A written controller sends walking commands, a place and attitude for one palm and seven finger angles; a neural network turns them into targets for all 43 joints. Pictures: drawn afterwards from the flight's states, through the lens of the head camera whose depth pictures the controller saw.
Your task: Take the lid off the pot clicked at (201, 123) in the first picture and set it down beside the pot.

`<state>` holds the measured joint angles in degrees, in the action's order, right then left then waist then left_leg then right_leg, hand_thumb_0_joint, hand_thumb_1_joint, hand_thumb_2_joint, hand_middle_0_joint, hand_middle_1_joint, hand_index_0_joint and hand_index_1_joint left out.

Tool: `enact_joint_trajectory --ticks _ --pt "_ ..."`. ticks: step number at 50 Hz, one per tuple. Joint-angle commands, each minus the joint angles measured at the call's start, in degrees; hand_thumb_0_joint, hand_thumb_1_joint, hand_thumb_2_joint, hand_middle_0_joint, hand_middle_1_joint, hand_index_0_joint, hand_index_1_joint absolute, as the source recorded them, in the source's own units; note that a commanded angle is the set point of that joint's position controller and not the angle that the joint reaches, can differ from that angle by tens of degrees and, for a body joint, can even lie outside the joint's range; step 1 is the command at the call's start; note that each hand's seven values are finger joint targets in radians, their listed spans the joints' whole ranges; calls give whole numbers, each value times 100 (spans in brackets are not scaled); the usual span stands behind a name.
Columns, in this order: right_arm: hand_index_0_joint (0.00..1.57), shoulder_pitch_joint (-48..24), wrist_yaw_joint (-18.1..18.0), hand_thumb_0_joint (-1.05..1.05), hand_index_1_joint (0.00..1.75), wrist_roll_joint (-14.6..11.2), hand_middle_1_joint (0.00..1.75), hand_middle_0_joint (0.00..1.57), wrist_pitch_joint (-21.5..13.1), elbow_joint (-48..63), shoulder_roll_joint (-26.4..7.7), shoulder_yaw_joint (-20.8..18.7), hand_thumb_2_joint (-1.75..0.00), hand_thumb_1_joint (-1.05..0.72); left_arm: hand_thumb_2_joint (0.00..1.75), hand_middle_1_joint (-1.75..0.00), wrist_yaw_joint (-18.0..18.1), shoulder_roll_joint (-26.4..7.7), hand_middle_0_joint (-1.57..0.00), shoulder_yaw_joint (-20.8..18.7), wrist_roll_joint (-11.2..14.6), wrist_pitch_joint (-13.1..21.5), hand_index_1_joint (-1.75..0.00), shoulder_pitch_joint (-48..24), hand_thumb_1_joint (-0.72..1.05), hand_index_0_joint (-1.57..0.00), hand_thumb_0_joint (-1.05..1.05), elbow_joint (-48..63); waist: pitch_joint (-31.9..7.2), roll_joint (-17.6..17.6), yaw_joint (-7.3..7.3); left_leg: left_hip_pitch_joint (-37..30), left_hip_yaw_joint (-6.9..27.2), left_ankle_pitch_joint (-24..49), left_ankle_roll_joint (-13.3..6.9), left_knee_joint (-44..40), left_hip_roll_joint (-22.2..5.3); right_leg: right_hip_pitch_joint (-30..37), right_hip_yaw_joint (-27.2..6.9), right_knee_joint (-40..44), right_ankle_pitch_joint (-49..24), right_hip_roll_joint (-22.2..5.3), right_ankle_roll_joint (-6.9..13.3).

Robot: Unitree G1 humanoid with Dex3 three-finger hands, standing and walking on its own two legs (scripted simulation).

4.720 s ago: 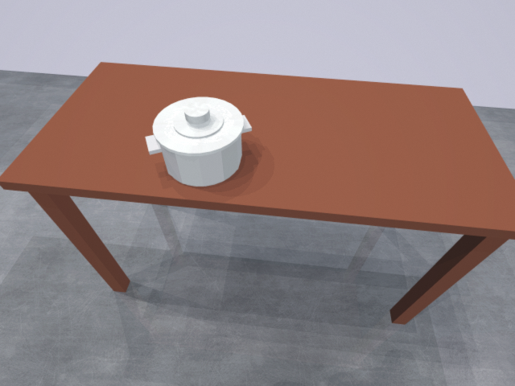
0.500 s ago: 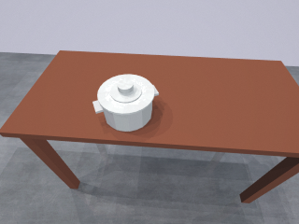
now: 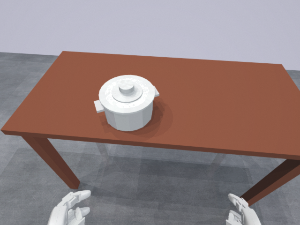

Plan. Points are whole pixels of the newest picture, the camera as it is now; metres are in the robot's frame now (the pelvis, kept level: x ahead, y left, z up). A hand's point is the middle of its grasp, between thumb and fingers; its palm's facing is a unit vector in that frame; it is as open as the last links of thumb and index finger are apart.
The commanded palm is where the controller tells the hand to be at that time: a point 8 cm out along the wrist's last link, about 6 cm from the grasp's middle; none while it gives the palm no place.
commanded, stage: lift the closed hand beside the body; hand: left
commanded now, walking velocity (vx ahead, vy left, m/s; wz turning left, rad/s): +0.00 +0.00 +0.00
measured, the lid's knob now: (126, 86) +0.54 +0.11 +0.06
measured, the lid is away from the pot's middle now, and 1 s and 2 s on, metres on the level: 0.00 0.00 0.00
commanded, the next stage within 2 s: raise the hand higher, near the body in 0.30 s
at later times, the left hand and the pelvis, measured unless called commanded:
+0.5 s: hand (58, 221) +0.14 +0.23 -0.03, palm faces +0.26 -0.90 -0.35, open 3.1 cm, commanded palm +0.09 +0.27 +0.01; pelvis +0.02 +0.00 +0.00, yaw +1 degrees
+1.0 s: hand (45, 204) +0.16 +0.24 +0.04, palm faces +0.24 -0.90 -0.37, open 3.1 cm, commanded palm +0.12 +0.28 +0.08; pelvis +0.01 +0.01 +0.00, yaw +0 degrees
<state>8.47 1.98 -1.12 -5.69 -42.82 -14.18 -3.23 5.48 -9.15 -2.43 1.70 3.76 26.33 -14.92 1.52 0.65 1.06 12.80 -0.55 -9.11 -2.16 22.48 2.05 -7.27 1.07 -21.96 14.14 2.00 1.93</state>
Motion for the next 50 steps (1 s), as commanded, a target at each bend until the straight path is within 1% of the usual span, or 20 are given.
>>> enact_joint_trajectory --ticks 1,4,8,13,18,21,22,23,25,29,30,31,32,37,39,42,43,45,49,50 --pt "20 -407 -104 0 30 -35 30 20 -26 1235 -596 -50 -90 -90 90 -112 17 -906 -95 -507 11 252 -112 521 90 -95 0 1030 48 96 -111 -418 66 297 59 -138 -82 -643 -32 603 -563 -176 -99" --pt "20 -309 -211 0 30 -29 30 20 56 1447 -650 4 -90 -90 90 -126 6 -937 -108 -421 5 332 -126 -188 90 -108 0 1281 61 81 21 -663 63 10 0 -35 -56 -950 -114 771 -268 -166 -136" --pt "20 -227 -351 0 30 55 30 20 29 1611 -627 92 -90 -90 90 -145 61 -1039 -126 -433 42 298 -145 -80 90 -126 0 2108 -952 273 -136 -1175 105 552 -56 -90 -32 -338 -160 638 -940 -137 -136" --pt "20 -333 -396 0 30 55 30 20 236 1541 -625 87 -90 -90 90 -150 20 -874 -130 -540 4 70 -150 591 90 -130 0 1214 -223 -462 -152 -790 129 639 -79 -85 -44 -529 -29 606 -1328 -150 -211" --pt "20 -436 -411 0 30 79 30 20 210 1638 -534 146 -90 -90 90 -150 23 -1483 -130 -1057 35 209 -150 551 90 -130 0 2479 -764 301 -358 -1032 132 1089 -65 -143 -40 -88 -91 606 -1606 -179 -162" --pt "20 -482 -431 0 30 67 30 20 248 1557 -502 134 -90 -90 90 -150 27 -1382 -130 -1089 28 142 -150 843 90 -130 0 2144 -398 60 -328 -926 155 1081 -64 -151 -83 -215 -24 670 -1524 -146 -140" --pt "20 -454 -433 0 30 51 30 20 245 1604 -442 121 -90 -90 90 -150 -22 -1000 -130 -779 34 133 -150 1082 90 -130 0 2038 -336 -98 -304 -933 130 1052 -82 -137 -103 -214 7 631 -1512 -167 -161" --pt "20 -479 -419 0 30 61 30 20 250 1548 -516 89 -90 -90 90 -150 -35 -1187 -130 -941 17 133 -150 1136 90 -130 0 2020 -375 -81 -331 -954 149 1102 -85 -125 -121 -275 -5 657 -1535 -153 -169" --pt "20 -440 -395 0 30 37 30 20 197 1668 -451 70 -90 -90 90 -150 -104 -1019 -130 -730 30 219 -150 1450 90 -130 0 2523 -608 -35 -374 -1064 132 1316 -95 -112 -143 -114 29 575 -1614 -159 -150" --pt "20 -480 -408 0 30 71 30 20 119 1569 -546 55 -90 -90 90 -150 -30 -1665 -130 -1256 -14 310 -150 1082 90 -130 0 3004 -612 45 -379 -1116 180 1316 -81 -149 -155 -216 11 675 -1430 -101 -129" --pt "20 -445 -430 0 30 58 30 20 105 1644 -454 57 -90 -90 90 -150 -47 -1325 -130 -980 20 332 -150 1228 90 -130 0 3063 -527 -45 -353 -1064 159 1222 -97 -149 -171 -206 35 622 -1325 -124 -131" --pt "20 -486 -439 0 30 64 30 20 93 1560 -529 32 -90 -90 90 -150 -19 -1603 -130 -1230 -6 360 -150 1150 90 -130 0 3053 -567 -134 -361 -1125 165 1222 -97 -130 -183 -278 26 681 -1310 -96 -135" --pt "20 -469 -445 0 30 53 30 20 77 1621 -456 36 -90 -90 90 -150 -63 -1210 -130 -922 28 354 -150 1471 90 -130 0 3074 -555 -76 -379 -1134 132 1208 -108 -144 -195 -201 43 629 -1272 -126 -141" --pt "20 -426 -417 0 30 38 30 20 0 1665 -490 29 -90 -90 90 -150 -104 -1273 -130 -894 30 454 -150 1456 90 -130 0 3700 -654 210 -391 -1217 170 1362 -78 -148 -244 -173 63 610 -1226 -121 -128" --pt "20 -488 -412 0 30 69 30 20 -15 1608 -546 22 -90 -90 90 -150 -51 -1634 -130 -1242 -16 463 -150 1340 90 -130 0 3761 -497 224 -399 -1193 194 1305 -64 -161 -252 -351 52 735 -1170 -78 -129" --pt "20 -468 -437 0 30 37 30 20 -13 1675 -463 32 -90 -90 90 -150 -78 -1328 -130 -1045 43 505 -150 1394 90 -130 0 3842 -323 29 -368 -1130 187 1076 -72 -181 -283 -341 67 700 -974 -97 -120" --pt "20 -512 -430 0 30 72 30 20 -4 1603 -522 38 -90 -90 90 -150 -70 -1532 -130 -1233 12 507 -150 1302 90 -130 0 3680 -290 -43 -383 -1100 210 978 -72 -203 -261 -457 77 771 -891 -63 -125" --pt "20 -478 -420 0 30 32 30 20 -14 1730 -445 51 -90 -90 90 -150 -109 -1284 -130 -996 58 557 -150 1362 90 -130 0 3971 -265 59 -366 -1092 206 857 -63 -223 -292 -369 71 722 -780 -100 -116" --pt "20 -487 -412 0 30 82 30 20 -91 1707 -537 94 -90 -90 90 -150 -54 -1697 -130 -1346 15 610 -150 1005 90 -130 0 4411 -530 420 -400 -1234 261 837 -24 -249 -294 -361 39 783 -751 -54 -105" --pt "20 -428 -423 0 30 52 30 20 -97 1803 -454 111 -90 -90 90 -150 -47 -1502 -130 -1171 65 611 -150 1045 90 -130 0 4652 -542 418 -379 -1184 278 871 -19 -236 -330 -239 50 687 -753 -92 -96"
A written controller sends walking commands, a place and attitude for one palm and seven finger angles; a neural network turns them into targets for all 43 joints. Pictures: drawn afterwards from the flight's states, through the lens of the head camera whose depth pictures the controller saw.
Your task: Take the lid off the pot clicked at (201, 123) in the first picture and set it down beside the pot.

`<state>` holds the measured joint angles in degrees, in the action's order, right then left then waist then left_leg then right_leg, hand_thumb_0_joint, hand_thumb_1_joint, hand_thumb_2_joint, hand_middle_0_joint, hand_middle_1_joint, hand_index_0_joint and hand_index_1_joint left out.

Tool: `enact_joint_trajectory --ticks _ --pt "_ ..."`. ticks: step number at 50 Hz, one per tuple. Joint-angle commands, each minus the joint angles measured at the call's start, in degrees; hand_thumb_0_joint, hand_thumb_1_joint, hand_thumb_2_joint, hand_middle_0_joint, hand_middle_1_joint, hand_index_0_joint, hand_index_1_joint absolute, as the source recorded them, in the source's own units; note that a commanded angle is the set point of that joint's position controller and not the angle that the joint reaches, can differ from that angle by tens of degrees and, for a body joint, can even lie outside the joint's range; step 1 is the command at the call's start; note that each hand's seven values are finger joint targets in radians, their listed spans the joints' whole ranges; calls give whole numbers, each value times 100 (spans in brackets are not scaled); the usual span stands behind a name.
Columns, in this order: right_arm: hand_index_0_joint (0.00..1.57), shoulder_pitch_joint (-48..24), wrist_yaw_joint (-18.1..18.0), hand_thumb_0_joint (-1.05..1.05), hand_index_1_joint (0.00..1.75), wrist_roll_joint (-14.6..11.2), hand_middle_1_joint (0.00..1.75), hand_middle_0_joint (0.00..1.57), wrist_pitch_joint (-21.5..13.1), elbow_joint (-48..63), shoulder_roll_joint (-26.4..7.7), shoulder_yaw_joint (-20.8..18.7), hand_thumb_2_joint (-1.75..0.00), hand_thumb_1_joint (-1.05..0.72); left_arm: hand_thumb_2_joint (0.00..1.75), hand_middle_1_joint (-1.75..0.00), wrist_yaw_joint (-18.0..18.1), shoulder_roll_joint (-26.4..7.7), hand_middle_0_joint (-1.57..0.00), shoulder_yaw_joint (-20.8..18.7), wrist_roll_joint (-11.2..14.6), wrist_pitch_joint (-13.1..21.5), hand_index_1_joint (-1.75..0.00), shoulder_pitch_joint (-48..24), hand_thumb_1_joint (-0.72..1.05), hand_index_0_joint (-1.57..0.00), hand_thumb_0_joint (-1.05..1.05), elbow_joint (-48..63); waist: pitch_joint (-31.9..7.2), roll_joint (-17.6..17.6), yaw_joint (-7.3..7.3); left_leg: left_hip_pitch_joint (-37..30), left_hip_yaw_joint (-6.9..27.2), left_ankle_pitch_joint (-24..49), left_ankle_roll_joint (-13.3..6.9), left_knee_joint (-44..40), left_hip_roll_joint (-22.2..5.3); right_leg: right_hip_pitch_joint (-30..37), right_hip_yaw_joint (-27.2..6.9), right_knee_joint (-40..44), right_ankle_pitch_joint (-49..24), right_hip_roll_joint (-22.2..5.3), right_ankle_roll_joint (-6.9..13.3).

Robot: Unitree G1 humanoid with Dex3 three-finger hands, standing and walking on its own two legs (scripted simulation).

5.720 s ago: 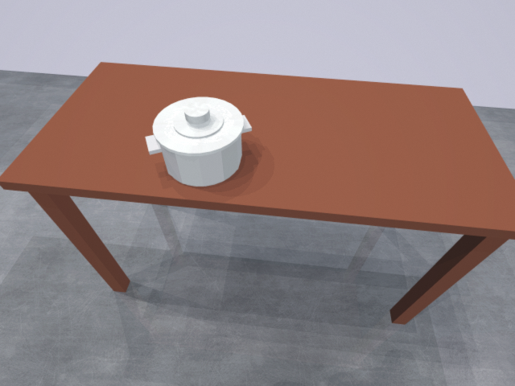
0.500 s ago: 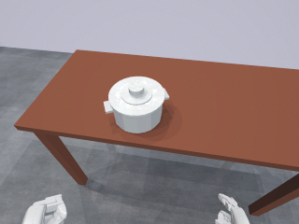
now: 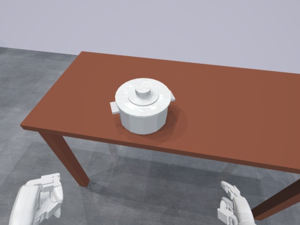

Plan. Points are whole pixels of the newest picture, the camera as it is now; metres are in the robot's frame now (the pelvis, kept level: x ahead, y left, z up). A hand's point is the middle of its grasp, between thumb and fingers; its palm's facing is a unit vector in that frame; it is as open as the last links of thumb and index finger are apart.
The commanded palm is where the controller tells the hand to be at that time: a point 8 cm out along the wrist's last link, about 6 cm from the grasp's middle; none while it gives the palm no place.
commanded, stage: raise the hand higher, near the body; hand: left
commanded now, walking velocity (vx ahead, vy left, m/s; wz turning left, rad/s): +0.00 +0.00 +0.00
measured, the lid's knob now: (143, 89) +0.53 +0.09 +0.06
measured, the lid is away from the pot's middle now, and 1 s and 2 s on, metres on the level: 0.00 0.00 0.00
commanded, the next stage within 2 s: reach forward and open the fingers in 0.18 s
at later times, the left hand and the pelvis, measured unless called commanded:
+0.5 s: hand (47, 187) +0.16 +0.25 +0.08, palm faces -0.06 -0.25 -0.97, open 2.9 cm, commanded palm +0.15 +0.26 +0.13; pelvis -0.02 +0.00 -0.01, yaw -1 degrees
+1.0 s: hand (47, 170) +0.20 +0.26 +0.09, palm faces -0.24 -0.07 -0.97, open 6.8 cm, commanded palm +0.19 +0.26 +0.17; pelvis -0.04 +0.01 -0.01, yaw +1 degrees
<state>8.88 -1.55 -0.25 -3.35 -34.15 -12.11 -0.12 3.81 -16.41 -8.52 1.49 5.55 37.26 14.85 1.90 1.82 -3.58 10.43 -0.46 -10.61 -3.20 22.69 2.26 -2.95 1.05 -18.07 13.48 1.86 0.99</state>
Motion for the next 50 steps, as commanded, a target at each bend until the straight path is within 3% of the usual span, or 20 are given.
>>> enact_joint_trajectory --ticks 1,7,9,12,14,15,17,19,22,26,32,33,37,38,44,45,46,47,49,50 --pt "20 -545 -70 0 30 4 30 20 -326 828 -705 -204 -90 -90 90 -150 138 -967 -130 -790 49 426 -150 -33 90 -130 0 1413 -514 69 49 -909 265 994 77 -255 -340 -791 67 369 -685 -46 -7" --pt "20 -569 -45 0 30 -39 30 20 -336 914 -634 -166 -90 -90 90 -150 83 -648 -130 -531 110 491 -150 -219 90 -130 0 1692 -313 157 102 -857 301 745 91 -288 -382 -805 55 338 -492 -75 -5" --pt "20 -602 -39 0 30 -12 30 20 -367 870 -719 -171 -90 -90 90 -150 129 -1085 -130 -961 71 513 -150 -284 90 -130 0 1824 -465 244 30 -935 298 772 108 -272 -377 -827 24 405 -533 -28 -3" --pt "20 -604 -63 0 30 -40 30 20 -372 911 -624 -166 -90 -90 90 -150 130 -800 -130 -763 143 535 -150 -240 90 -130 0 1897 -399 50 66 -860 296 698 97 -266 -402 -757 25 348 -466 -73 -4" --pt "20 -627 -44 0 30 -18 30 20 -384 834 -705 -170 -90 -90 90 -150 154 -1139 -130 -1135 102 559 -150 -280 90 -130 0 1897 -487 121 9 -892 301 748 114 -254 -383 -784 6 408 -520 -35 5" --pt "20 -542 21 0 30 60 30 20 -79 1016 -1171 -71 -90 -90 89 -149 272 -2396 -127 -593 -2177 168 -149 -838 88 -127 0 2320 -557 617 159 -172 196 1058 48 15 -260 -1253 -130 -338 -648 66 -12" --pt "20 -556 131 0 30 48 30 20 159 1200 -872 -125 -90 -90 88 -146 332 -1640 -123 -348 -2257 -119 -146 -909 84 -123 0 2507 -594 850 112 17 207 1381 140 156 -294 -1349 188 -563 -538 49 68" --pt "20 -663 225 0 30 -20 30 20 455 1286 -969 -194 -90 -90 89 -142 288 -2201 -119 -638 -3244 -455 -142 -112 78 -119 0 1995 -672 655 -128 183 191 1062 102 296 -308 -1394 -53 -626 -370 186 139" --pt "20 -910 230 0 30 -73 30 20 940 1490 -1035 -166 -90 -90 95 -128 74 -2747 -117 -697 -3961 -672 -128 -744 68 -117 0 2052 -1101 33 -112 358 110 582 49 491 -219 -1422 -165 -749 -21 138 90" --pt "20 -987 150 0 30 -134 30 20 1118 1454 -1083 -121 -90 -90 103 -107 -375 -3519 -116 -913 -4539 -744 -107 -1557 55 -116 0 1514 -1361 -9 -95 162 230 395 -56 583 -172 -1476 -197 -601 120 37 19" --pt "20 -1060 72 0 30 -316 30 20 1022 1540 -1076 -142 -90 -90 113 -86 -1451 -3216 -109 -195 -3959 -678 -86 -2357 36 -109 0 1397 -1056 -5 199 -76 306 572 -113 482 -76 -1374 -129 -363 -450 -67 -155" --pt "20 -1009 10 0 30 -230 30 20 1009 1463 -1172 -94 -90 -90 114 -83 -1556 -3701 -108 -571 -3963 -564 -83 -2660 33 -108 0 1432 -1191 -130 93 -160 318 587 -133 446 -12 -1492 -81 -231 -441 -69 -188" --pt "20 -937 -46 0 30 -229 30 20 899 1412 -1010 -28 -90 -90 117 -68 -1713 -3972 -103 -848 -4107 -205 -68 -2996 22 -103 0 1009 -972 -39 65 -315 277 712 -143 417 -41 -1288 -71 -205 -489 -81 -120" --pt "20 -918 -31 0 30 -167 30 20 958 1273 -1090 -6 -90 -90 118 -65 -1718 -4366 -101 -1229 -4201 -116 -65 -3262 20 -101 0 846 -1011 73 -52 -352 285 738 -134 348 5 -1401 -23 -98 -377 -61 -90" --pt "20 -1199 280 0 30 -209 30 20 923 1398 -996 -76 -90 -90 121 -44 -1846 -3299 -94 -383 -4070 -106 -44 -3425 3 -94 0 858 -1037 601 -26 -623 330 795 -93 174 20 -1384 -15 14 -342 51 23" --pt "20 -962 302 0 30 -258 30 20 922 1388 -991 -139 -90 -90 122 -40 -1820 -3115 -92 -188 -3923 -125 -40 -3365 0 -92 0 876 -1115 297 56 -669 331 715 -73 146 -61 -1144 22 -63 -306 20 -21" --pt "20 -1031 297 0 30 -192 30 20 975 1265 -1102 -120 -90 -90 123 -36 -1840 -3575 -91 -470 -4069 -103 -36 -3693 -3 -91 0 901 -1233 270 -4 -705 350 697 -81 77 -16 -1295 24 17 -290 52 -26" --pt "20 -1074 285 0 30 -238 30 20 951 1355 -1026 -132 -90 -90 125 -33 -1830 -3376 -90 -234 -4062 -129 -33 -3778 -6 -90 0 966 -1160 190 65 -686 346 611 -84 89 -69 -1161 2 -50 -217 37 -29" --pt "20 -1290 246 0 30 -167 30 20 905 1202 -1079 -53 -90 -90 127 -26 -1824 -4267 -88 -857 -4471 -101 -26 -4593 -11 -88 0 839 -1211 334 -28 -617 388 490 -125 41 -8 -1234 -73 53 -101 86 46" --pt "20 -1097 232 0 30 -229 30 20 894 1190 -1000 -73 -90 -90 128 -22 -1771 -4190 -86 -780 -4392 -42 -22 -4826 -14 -86 0 911 -1341 222 38 -699 405 470 -105 50 -86 -983 -49 -68 -36 24 29"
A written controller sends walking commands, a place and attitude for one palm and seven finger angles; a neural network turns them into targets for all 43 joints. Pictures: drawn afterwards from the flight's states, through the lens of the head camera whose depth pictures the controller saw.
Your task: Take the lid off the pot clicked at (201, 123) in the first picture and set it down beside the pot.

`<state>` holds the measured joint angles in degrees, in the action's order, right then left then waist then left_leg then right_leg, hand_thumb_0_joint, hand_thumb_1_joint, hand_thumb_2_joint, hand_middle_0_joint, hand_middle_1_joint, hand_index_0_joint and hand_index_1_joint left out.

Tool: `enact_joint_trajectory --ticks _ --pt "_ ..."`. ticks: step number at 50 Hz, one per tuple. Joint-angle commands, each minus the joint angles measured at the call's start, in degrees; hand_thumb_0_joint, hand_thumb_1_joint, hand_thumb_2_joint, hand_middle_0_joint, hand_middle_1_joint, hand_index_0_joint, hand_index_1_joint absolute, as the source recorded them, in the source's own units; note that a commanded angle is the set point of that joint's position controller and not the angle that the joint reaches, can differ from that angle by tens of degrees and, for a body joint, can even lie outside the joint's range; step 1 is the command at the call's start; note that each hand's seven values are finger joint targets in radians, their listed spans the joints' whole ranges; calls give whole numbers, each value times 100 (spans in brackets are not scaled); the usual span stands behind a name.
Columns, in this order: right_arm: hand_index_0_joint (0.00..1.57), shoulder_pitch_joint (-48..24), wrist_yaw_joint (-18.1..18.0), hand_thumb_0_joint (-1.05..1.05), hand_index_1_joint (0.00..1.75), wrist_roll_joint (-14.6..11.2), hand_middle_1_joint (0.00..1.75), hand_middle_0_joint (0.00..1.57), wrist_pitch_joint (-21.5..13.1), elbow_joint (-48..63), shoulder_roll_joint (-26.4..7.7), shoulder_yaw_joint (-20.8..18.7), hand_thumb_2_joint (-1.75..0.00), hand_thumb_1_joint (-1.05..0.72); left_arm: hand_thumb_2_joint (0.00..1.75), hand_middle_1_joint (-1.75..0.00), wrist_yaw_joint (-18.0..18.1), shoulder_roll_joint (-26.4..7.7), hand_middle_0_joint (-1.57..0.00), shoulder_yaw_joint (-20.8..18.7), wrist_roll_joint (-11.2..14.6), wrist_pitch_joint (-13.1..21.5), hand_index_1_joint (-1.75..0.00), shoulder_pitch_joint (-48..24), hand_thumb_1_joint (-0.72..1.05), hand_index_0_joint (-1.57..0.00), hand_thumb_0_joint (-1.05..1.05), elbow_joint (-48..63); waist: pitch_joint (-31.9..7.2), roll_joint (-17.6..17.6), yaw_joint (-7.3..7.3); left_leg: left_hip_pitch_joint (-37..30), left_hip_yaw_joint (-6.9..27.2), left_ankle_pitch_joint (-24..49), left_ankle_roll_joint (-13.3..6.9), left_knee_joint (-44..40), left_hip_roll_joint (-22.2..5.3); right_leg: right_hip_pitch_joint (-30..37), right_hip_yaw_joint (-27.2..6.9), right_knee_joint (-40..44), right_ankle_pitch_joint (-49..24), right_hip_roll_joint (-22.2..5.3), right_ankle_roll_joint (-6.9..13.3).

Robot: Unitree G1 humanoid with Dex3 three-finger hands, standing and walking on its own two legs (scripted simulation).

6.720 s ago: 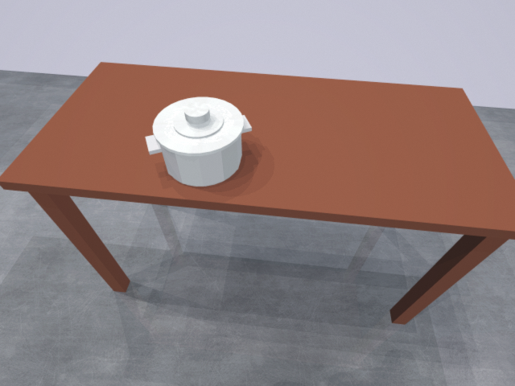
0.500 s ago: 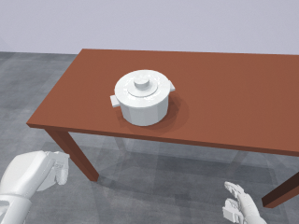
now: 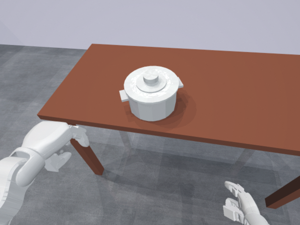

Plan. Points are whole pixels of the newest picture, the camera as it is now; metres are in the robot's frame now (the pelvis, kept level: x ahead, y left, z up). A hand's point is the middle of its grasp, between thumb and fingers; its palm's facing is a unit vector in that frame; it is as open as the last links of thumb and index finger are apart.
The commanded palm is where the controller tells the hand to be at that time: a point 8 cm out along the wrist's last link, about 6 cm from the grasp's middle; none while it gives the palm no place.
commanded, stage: reach forward and open the fingers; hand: left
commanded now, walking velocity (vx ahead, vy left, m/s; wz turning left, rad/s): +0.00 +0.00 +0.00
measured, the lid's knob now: (150, 76) +0.57 +0.08 +0.06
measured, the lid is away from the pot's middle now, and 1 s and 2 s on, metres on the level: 0.00 0.00 0.00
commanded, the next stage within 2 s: move the open hand above the knob in 0.38 s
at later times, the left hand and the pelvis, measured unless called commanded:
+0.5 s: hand (54, 126) +0.29 +0.27 +0.13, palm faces -0.17 -0.07 -0.98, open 10.1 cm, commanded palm +0.28 +0.26 +0.20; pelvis -0.01 +0.02 +0.00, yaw +0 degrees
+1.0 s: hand (95, 100) +0.38 +0.20 +0.14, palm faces -0.21 -0.02 -0.98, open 10.1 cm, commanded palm +0.37 +0.19 +0.20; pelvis +0.00 +0.02 +0.00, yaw +0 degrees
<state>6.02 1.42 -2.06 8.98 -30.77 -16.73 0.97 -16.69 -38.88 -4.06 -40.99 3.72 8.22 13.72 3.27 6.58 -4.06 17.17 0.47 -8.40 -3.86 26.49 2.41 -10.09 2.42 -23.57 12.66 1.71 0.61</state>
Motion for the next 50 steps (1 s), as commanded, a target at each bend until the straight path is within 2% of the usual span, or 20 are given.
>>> enact_joint_trajectory --ticks 1,2,4,7,10,14,18,19,22,23,25,28,31,34,37,39,42,45,48,50 --pt "20 -890 -95 0 30 19 30 20 -313 688 -596 -155 -90 -90 129 -19 275 -2281 -85 -1483 -269 212 -19 -2243 -17 -85 0 782 -1538 -85 7 -1427 340 268 -47 -393 -64 -428 -183 557 59 54 101" --pt "20 -846 -81 0 30 -42 30 20 -333 800 -481 -168 -90 -90 130 -15 302 -1814 -84 -1150 -136 219 -15 -2112 -20 -84 0 728 -1396 37 69 -1424 346 203 -23 -425 -109 -325 -162 504 122 44 108" --pt "20 -997 -24 0 30 -31 30 20 -356 752 -552 -153 -90 -90 132 -8 230 -1740 -81 -1174 -171 148 -8 -2189 -26 -81 0 418 -1267 168 3 -1394 415 194 -11 -545 -52 -521 -143 614 58 132 177" --pt "20 -834 114 0 30 -75 30 20 -280 819 -548 -250 -90 -90 132 -8 125 -949 -81 -563 185 -4 -8 -1515 -26 -81 0 389 -1314 -186 53 -1455 377 327 37 -589 -112 -301 -65 522 -108 97 106" --pt "20 -877 201 0 30 -81 30 20 -323 843 -556 -260 -90 -90 134 -8 15 -911 -82 -319 11 -137 -8 -1946 -27 -82 0 880 -1580 -176 123 -1621 458 514 44 -610 -144 -225 -57 480 -319 125 105" --pt "20 -1019 84 0 30 -3 30 20 -350 685 -667 -168 -90 -90 135 -8 25 -2272 -82 -1338 -440 -111 -8 -3054 -27 -82 0 559 -1582 -79 18 -1509 536 274 -3 -700 -111 -309 -113 572 -142 191 191" --pt "20 -870 52 0 30 -54 30 20 -227 597 -641 -167 -90 -90 135 -8 -61 -1745 -82 -1022 -108 -130 -8 -3217 -27 -82 0 -319 -1382 -301 12 -1420 531 -19 34 -811 -96 -462 -48 610 120 127 144" --pt "20 -969 109 0 30 -85 30 20 -317 738 -623 -186 -90 -90 135 -8 -122 -1459 -82 -825 -116 -146 -8 -3096 -27 -82 0 -47 -1465 56 37 -1566 529 221 25 -766 -77 -453 -74 591 -48 176 202" --pt "20 -874 224 0 30 -86 30 20 -333 849 -551 -280 -90 -90 136 -8 -274 -628 -82 26 108 -214 -8 -2587 -27 -82 0 446 -1763 -87 108 -1885 565 514 76 -703 -152 -313 -36 493 -277 129 114" --pt "20 -910 231 0 30 -45 30 20 -303 759 -638 -269 -90 -90 136 -8 -320 -984 -82 -226 -13 -245 -8 -2834 -28 -82 0 545 -1865 -102 66 -1888 616 434 80 -760 -108 -422 -27 563 -328 150 114" --pt "20 -835 218 0 30 -112 30 20 -304 701 -655 -282 -90 -90 137 -8 -375 -1024 -82 -86 -224 -572 -8 -3250 -28 -82 0 -6 -1458 -241 234 -1551 611 154 83 -794 -129 -312 -22 521 -222 175 134" --pt "20 -857 103 0 30 -81 30 20 -290 494 -768 -247 -90 -90 137 -8 -365 -1929 -82 -608 -550 -637 -8 -4797 -28 -82 0 -307 -1491 -282 180 -1436 675 -382 62 -945 -86 -443 -52 588 124 198 146" --pt "20 -872 100 0 30 -105 30 20 -477 519 -662 -221 -90 -90 137 -8 -358 -1311 -82 14 -516 -546 -8 -5610 -28 -82 0 -187 -1923 164 240 -2039 902 -269 128 -951 -116 -537 -47 454 -15 200 204" --pt "20 -791 203 0 30 -122 30 20 -546 621 -676 -292 -90 -90 137 -8 -434 -712 -82 291 -403 -641 -8 -4756 -28 -82 0 -467 -2040 132 224 -2187 866 42 127 -867 -42 -528 -73 496 -185 251 257" --pt "20 -654 271 0 30 -158 30 20 -295 530 -681 -307 -90 -90 137 -8 -533 -290 -82 788 -494 -995 -8 -4722 -28 -82 0 -1287 -1501 -648 315 -1536 580 -146 98 -856 -42 -432 -45 530 -86 190 173" --pt "20 -724 298 0 30 -198 30 20 -262 532 -758 -283 -90 -90 137 -8 -543 -466 -82 717 -775 -1136 -8 -5291 -28 -82 0 -1476 -1348 -583 372 -1398 538 -399 78 -910 -6 -581 -38 563 59 261 227" --pt "20 -763 263 0 30 -186 30 20 -326 591 -689 -277 -90 -90 137 -8 -459 -687 -82 805 -782 -1037 -8 -6500 -28 -82 0 -784 -2033 -109 338 -1858 693 -362 134 -899 -78 -431 -65 340 64 191 226" --pt "20 -633 246 0 30 -130 30 20 -496 599 -614 -244 -90 -90 137 -8 -333 -883 -82 579 -748 -898 -8 -6688 -28 -82 0 -732 -2641 160 288 -2303 854 118 158 -778 -114 -368 -117 246 -203 199 283" --pt "20 -377 250 0 30 -155 30 20 -289 383 -733 -227 -90 -90 137 -8 -279 -840 -82 391 -727 -1106 -8 -6091 -28 -82 0 -2353 -1679 -731 269 -1389 528 46 97 -805 -48 -390 -80 443 -91 202 243" --pt "20 -308 294 0 30 -226 30 20 -207 381 -726 -231 -90 -90 137 -8 -304 -273 -82 849 -696 -1253 -8 -5885 -28 -82 0 -2912 -1261 -1042 358 -1067 374 -8 83 -817 -49 -464 -32 424 -51 196 218"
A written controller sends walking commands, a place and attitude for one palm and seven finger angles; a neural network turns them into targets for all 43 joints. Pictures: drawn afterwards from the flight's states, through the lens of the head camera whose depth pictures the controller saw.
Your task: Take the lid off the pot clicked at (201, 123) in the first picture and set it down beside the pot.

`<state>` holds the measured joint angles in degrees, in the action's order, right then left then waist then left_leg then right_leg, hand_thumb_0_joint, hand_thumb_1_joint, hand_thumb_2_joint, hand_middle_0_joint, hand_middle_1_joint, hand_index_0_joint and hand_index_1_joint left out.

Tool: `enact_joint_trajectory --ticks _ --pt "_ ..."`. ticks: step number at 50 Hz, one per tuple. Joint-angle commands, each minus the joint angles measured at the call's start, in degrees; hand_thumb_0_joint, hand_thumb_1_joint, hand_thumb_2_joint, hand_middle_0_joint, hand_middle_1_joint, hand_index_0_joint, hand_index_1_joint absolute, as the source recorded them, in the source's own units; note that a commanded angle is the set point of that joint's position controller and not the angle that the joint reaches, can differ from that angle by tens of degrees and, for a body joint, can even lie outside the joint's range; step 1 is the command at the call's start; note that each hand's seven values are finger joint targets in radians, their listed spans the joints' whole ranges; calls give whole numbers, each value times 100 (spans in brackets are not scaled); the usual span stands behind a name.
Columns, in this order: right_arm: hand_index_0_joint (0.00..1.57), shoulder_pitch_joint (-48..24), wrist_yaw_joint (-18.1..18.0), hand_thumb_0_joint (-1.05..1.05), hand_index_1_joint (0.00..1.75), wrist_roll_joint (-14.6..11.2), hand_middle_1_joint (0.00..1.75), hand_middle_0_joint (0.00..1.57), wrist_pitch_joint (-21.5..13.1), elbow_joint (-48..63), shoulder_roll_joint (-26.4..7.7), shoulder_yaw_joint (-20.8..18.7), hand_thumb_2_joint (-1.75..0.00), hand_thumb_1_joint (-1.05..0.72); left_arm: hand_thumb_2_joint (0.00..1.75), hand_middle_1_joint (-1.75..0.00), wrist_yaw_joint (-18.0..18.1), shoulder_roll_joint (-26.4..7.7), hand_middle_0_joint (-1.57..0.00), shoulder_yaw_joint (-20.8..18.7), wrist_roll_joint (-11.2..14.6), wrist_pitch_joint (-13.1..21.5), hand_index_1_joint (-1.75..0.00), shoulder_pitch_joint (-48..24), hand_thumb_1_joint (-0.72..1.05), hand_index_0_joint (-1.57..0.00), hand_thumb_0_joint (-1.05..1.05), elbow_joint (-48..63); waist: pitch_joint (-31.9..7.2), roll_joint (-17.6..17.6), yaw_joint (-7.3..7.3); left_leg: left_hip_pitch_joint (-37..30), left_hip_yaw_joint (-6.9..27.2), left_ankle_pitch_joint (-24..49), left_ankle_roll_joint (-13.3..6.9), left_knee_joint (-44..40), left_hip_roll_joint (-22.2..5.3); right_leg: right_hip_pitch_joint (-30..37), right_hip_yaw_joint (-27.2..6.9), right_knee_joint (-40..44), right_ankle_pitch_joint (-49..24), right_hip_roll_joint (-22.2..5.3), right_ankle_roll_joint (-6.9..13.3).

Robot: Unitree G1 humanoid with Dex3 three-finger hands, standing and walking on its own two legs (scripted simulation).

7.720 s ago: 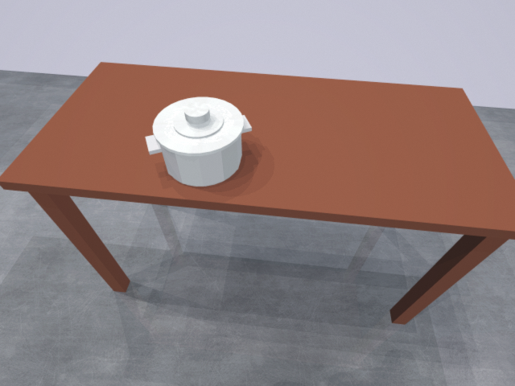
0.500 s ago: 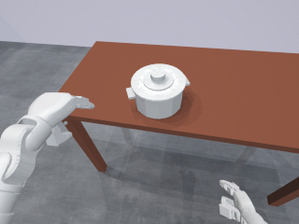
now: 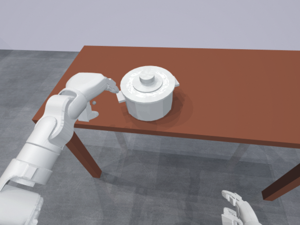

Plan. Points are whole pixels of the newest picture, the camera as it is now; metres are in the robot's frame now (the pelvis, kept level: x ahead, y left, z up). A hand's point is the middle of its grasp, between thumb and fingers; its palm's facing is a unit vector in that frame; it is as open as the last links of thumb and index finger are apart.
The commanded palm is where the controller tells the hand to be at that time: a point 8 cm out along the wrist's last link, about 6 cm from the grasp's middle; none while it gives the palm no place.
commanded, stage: move the open hand above the knob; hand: left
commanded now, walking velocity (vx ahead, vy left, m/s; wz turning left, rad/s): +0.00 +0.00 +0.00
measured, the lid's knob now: (146, 76) +0.58 +0.06 +0.06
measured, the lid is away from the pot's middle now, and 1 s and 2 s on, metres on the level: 0.00 0.00 0.00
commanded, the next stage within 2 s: none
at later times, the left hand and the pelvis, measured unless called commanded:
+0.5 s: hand (118, 88) +0.45 +0.13 +0.12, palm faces -0.31 -0.02 -0.95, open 10.1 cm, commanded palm +0.45 +0.13 +0.20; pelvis +0.03 -0.03 +0.00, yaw +0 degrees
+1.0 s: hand (137, 70) +0.51 +0.08 +0.14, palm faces -0.29 -0.02 -0.96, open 10.1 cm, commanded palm +0.52 +0.07 +0.20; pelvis +0.03 -0.03 +0.00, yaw -1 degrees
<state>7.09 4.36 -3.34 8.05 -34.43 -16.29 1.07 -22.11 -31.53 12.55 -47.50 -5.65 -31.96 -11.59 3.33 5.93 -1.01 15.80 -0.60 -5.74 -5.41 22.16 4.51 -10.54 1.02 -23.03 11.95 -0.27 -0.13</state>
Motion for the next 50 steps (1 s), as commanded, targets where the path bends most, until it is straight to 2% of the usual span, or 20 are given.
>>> enact_joint_trajectory --ticks 1,4,5,7,9,12,15,16,20,24,27,30,32,34,36,41,45,46,47,50 --pt "20 -464 27 0 30 -102 30 20 -91 800 -781 -265 -90 -90 137 -8 212 -817 -82 -619 -23 -359 -8 -1972 -28 -82 0 -185 -1373 -804 37 -975 432 -300 240 -369 -230 -404 117 363 44 375 285" --pt "20 -659 68 0 30 -82 30 20 -131 1067 -736 -301 -90 -90 137 -8 161 -676 -82 -332 -72 -361 -8 -2525 -28 -82 0 946 -2282 -118 103 -1642 491 114 211 -129 -176 -284 64 251 -210 365 318" --pt "20 -620 55 0 30 -59 30 20 -181 1068 -733 -317 -90 -90 137 -8 157 -991 -82 -462 -137 -310 -8 -2973 -28 -82 0 1342 -2676 96 103 -1905 516 413 215 -35 -185 -195 17 226 -393 352 331" --pt "20 -499 -31 0 30 -42 30 20 -185 923 -744 -301 -90 -90 137 -8 187 -1411 -82 -775 -158 -268 -8 -3260 -28 -82 0 997 -2571 -262 171 -1828 529 559 190 32 -202 -144 -9 255 -566 381 301" --pt "20 -239 -106 0 30 -53 30 20 -126 716 -869 -251 -90 -90 137 -8 168 -1910 -82 -1240 -184 -274 -8 -3327 -28 -82 0 -32 -2040 -856 217 -1330 422 317 120 -38 -156 -116 -26 458 -555 402 259" --pt "20 -287 -145 0 30 -90 30 20 -103 717 -777 -243 -90 -90 137 -8 181 -1416 -82 -911 33 -211 -8 -3177 -28 -82 0 -381 -1879 -764 175 -1135 255 450 103 -16 -113 -53 -58 317 -821 328 234" --pt "20 -347 -21 0 30 -92 30 20 -104 821 -736 -316 -90 -90 137 -8 125 -644 -82 -257 86 -206 -8 -3157 -28 -82 0 230 -2426 -140 220 -1684 303 995 129 158 -99 -119 -28 199 -1157 326 279" --pt "20 -315 5 0 30 -87 30 20 -96 814 -752 -311 -90 -90 137 -8 109 -587 -82 -243 -1 -250 -8 -2974 -28 -82 0 -30 -2472 -261 218 -1701 302 1065 121 211 -69 -223 -21 232 -1213 344 280" --pt "20 -253 -36 0 30 -123 30 20 34 754 -822 -299 -90 -90 137 -8 134 -1136 -82 -629 -50 -311 -8 -3334 -28 -82 0 -370 -2207 -904 260 -1210 182 922 83 248 -70 68 -84 190 -1581 313 201" --pt "20 -227 -91 0 30 -67 30 20 19 698 -803 -296 -90 -90 137 -8 170 -1398 -82 -760 -110 -293 -8 -4348 -28 -82 0 -152 -2627 -746 299 -1382 166 1125 29 332 -41 172 -196 198 -1963 275 213" --pt "20 -204 -97 0 30 -61 30 20 -4 694 -736 -312 -90 -90 137 -8 241 -1167 -82 -670 -28 -289 -8 -4081 -28 -82 0 -344 -2860 -453 274 -1558 164 1552 35 448 -71 230 -222 14 -2335 270 219" --pt "20 -144 -69 0 30 -121 30 20 72 629 -762 -273 -90 -90 137 -8 224 -873 -82 -511 13 -360 -8 -3413 -28 -82 0 -1355 -2331 -868 276 -1091 73 1376 74 414 -51 151 -148 1 -2392 258 165" --pt "20 -170 -33 0 30 -142 30 20 144 587 -766 -291 -90 -90 137 -8 225 -554 -82 -221 -31 -446 -8 -3688 -28 -82 0 -1418 -2218 -772 324 -1067 52 1243 102 401 -43 -69 -85 -17 -2197 273 172" --pt "20 -210 -2 0 30 -120 30 20 146 630 -759 -328 -90 -90 137 -8 181 -376 -82 -9 -170 -469 -8 -4316 -28 -82 0 -932 -2554 -714 410 -1364 93 1423 62 482 -20 -164 -107 25 -2262 292 191" --pt "20 -188 -30 0 30 -105 30 20 152 606 -760 -340 -90 -90 137 -8 204 -476 -82 -2 -197 -514 -8 -4927 -28 -82 0 -660 -2811 -521 493 -1567 152 1467 52 512 -16 -202 -129 8 -2247 322 192" --pt "20 122 -162 0 30 -63 30 20 99 330 -764 -318 -90 -90 137 -8 314 -829 -82 -374 -137 -502 -8 -5465 -28 -82 0 -1588 -2812 -978 509 -1310 103 1247 27 449 -42 -78 -195 11 -2306 300 158" --pt "20 260 -120 0 30 -49 30 20 110 205 -710 -353 -90 -90 137 -8 471 -109 -82 60 -164 -545 -8 -5365 -28 -82 0 -2323 -2673 -700 528 -1267 118 1272 80 442 -105 -378 -117 -120 -2000 305 218" --pt "20 316 -110 0 30 -37 30 20 101 165 -755 -349 -90 -90 137 -8 514 -273 -82 -75 -280 -556 -8 -5469 -28 -82 0 -2490 -2767 -716 511 -1245 152 1216 104 429 -101 -449 -102 -111 -1866 327 232" --pt "20 283 -106 0 30 -42 30 20 119 183 -723 -349 -90 -90 137 -8 540 -44 -82 109 -260 -581 -8 -5510 -28 -82 0 -2593 -2704 -537 539 -1226 132 1159 119 430 -119 -493 -96 -147 -1741 320 238" --pt "20 434 -144 0 30 -38 30 20 121 76 -746 -388 -90 -90 137 -8 565 42 -82 162 -298 -660 -8 -5904 -28 -82 0 -2962 -2711 -839 660 -1156 108 1000 89 419 -138 -498 -109 -88 -1724 326 196"
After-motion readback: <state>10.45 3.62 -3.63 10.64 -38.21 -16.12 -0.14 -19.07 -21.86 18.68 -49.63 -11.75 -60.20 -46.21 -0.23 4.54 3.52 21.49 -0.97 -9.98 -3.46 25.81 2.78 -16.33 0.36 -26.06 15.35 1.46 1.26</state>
